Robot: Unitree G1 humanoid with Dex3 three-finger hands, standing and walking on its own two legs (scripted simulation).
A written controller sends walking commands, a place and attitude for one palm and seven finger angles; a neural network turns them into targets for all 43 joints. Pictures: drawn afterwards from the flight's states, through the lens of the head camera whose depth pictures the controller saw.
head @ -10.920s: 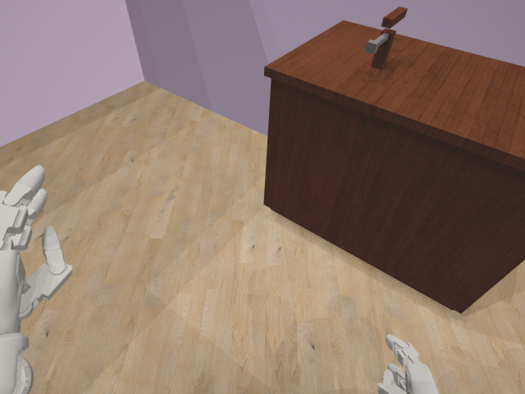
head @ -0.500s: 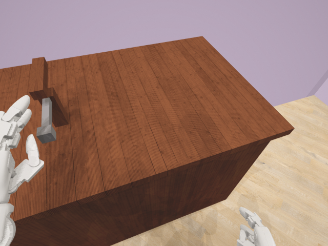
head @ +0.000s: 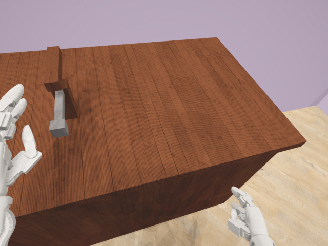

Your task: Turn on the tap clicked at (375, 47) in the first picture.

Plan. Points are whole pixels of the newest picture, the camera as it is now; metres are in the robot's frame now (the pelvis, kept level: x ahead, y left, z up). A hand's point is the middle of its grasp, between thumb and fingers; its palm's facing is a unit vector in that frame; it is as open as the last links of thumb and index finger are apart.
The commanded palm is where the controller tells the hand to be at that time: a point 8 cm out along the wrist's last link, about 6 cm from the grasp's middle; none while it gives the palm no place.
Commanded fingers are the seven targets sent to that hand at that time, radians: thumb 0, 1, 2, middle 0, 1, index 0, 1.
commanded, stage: shuffle to correct the standing spot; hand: left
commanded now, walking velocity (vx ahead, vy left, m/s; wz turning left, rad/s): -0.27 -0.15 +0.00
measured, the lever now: (59, 128) +0.30 +0.27 +0.12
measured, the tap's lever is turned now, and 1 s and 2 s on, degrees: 0 0 0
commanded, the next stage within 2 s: come to a stop and stand still in 0.24 s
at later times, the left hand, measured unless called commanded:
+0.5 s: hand (56, 193) +0.16 +0.20 +0.16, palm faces +0.34 -0.86 -0.39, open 7.4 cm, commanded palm +0.10 +0.24 +0.18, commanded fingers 0.00 0.90 0.90 -0.20 -0.30 -0.20 -0.30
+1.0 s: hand (28, 169) +0.18 +0.23 +0.19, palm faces +0.51 -0.80 -0.33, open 7.4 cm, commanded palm +0.10 +0.24 +0.18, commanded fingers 0.00 0.90 0.90 -0.20 -0.30 -0.20 -0.30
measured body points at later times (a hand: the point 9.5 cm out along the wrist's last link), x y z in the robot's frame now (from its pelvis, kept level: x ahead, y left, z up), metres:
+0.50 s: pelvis -0.06 -0.04 -0.01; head -0.01 -0.02 +0.43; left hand +0.14 +0.24 +0.18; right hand +0.11 -0.28 -0.09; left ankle -0.07 +0.06 -0.74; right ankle +0.04 -0.14 -0.74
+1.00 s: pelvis -0.06 -0.04 -0.01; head -0.06 -0.04 +0.44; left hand +0.15 +0.27 +0.21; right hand +0.12 -0.23 -0.09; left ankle -0.07 +0.06 -0.74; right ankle +0.04 -0.14 -0.74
